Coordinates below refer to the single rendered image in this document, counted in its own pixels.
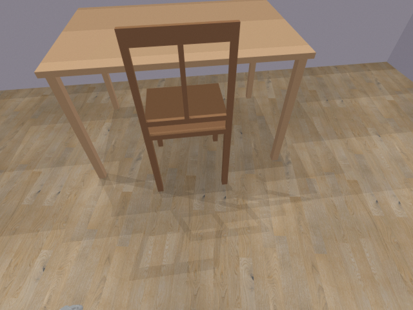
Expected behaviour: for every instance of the table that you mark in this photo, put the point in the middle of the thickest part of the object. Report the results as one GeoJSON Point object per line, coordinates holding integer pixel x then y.
{"type": "Point", "coordinates": [88, 45]}

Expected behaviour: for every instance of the chair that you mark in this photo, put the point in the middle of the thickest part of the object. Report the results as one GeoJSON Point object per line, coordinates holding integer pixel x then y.
{"type": "Point", "coordinates": [186, 110]}

